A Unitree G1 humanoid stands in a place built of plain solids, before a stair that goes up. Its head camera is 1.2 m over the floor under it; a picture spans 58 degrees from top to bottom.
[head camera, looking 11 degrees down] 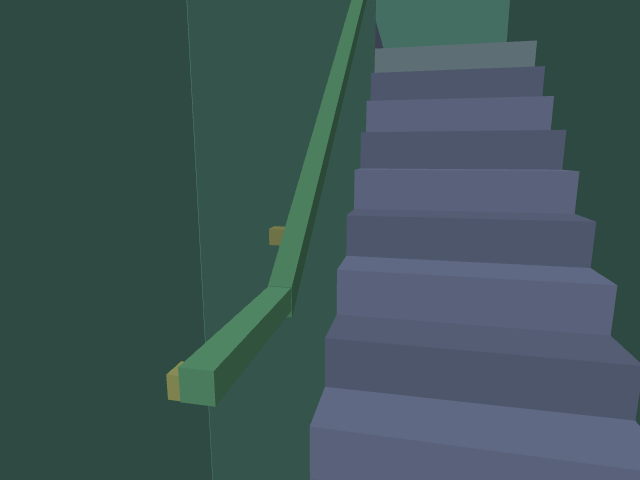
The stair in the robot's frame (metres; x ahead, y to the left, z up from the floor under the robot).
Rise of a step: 0.19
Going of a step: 0.24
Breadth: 1.00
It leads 12 degrees to the right of straight ahead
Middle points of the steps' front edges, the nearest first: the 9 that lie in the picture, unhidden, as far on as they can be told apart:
1.10 -0.46 0.38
1.34 -0.51 0.57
1.57 -0.56 0.75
1.81 -0.61 0.94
2.04 -0.66 1.13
2.27 -0.71 1.32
2.52 -0.76 1.51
2.74 -0.81 1.71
2.98 -0.86 1.90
